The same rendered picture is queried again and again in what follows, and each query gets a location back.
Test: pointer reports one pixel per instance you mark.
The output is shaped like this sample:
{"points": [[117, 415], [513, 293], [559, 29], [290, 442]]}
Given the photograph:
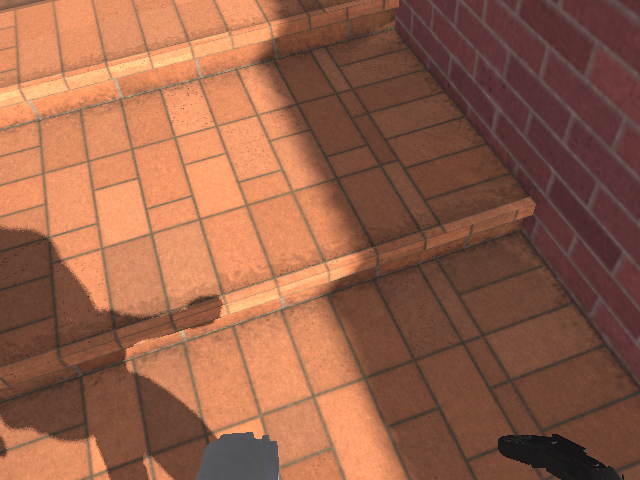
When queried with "robot right hand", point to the robot right hand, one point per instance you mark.
{"points": [[561, 457]]}

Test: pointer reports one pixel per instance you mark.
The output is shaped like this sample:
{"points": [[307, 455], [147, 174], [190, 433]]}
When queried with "left robot thigh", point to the left robot thigh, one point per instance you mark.
{"points": [[240, 456]]}

